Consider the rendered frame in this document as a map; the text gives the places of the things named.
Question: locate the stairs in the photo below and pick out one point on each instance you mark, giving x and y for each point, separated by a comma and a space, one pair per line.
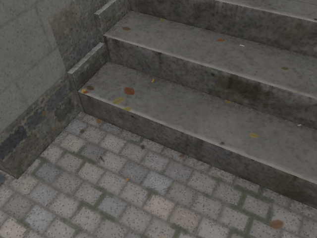
230, 83

